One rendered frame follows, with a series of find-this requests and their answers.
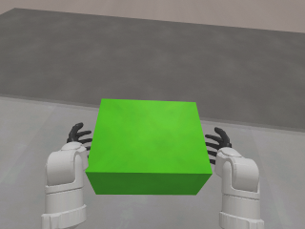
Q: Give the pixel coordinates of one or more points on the right robot hand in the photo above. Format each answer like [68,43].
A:
[224,142]

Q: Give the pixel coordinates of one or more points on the robot left forearm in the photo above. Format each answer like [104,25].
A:
[64,192]

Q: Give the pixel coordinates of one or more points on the carton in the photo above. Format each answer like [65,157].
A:
[148,147]

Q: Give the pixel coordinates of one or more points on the left robot hand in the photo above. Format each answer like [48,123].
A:
[73,135]

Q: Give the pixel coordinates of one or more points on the robot right forearm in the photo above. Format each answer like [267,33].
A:
[240,186]

